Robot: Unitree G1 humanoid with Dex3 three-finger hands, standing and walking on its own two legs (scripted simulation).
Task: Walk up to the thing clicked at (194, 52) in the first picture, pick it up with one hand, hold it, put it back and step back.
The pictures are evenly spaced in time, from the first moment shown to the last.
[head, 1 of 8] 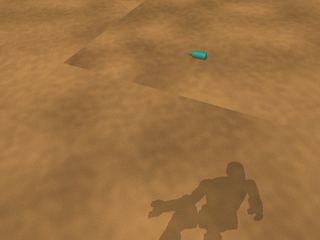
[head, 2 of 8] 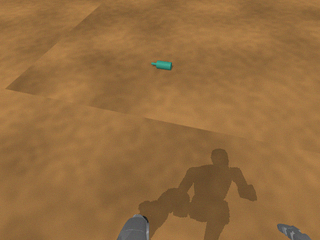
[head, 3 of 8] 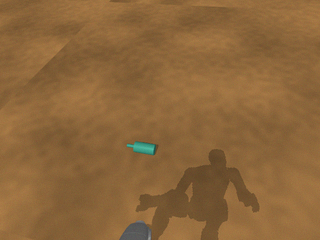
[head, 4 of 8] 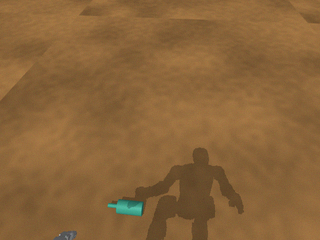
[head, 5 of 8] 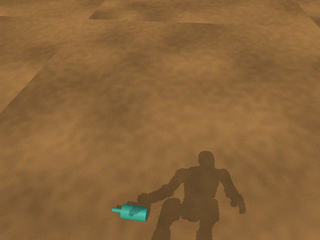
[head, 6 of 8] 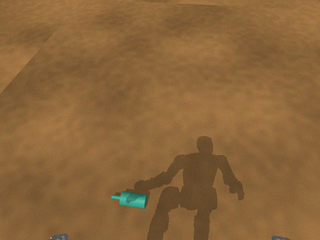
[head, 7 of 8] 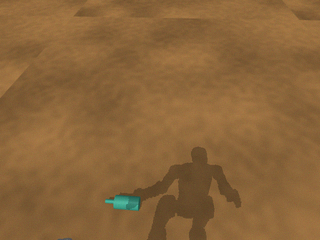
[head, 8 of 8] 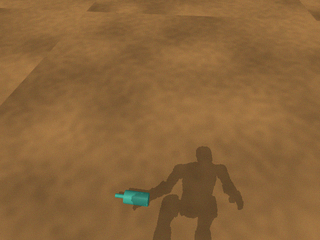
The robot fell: no
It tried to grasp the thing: no
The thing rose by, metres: 0.00
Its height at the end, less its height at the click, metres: +0.00
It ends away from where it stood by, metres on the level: 0.00
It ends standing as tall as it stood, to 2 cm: yes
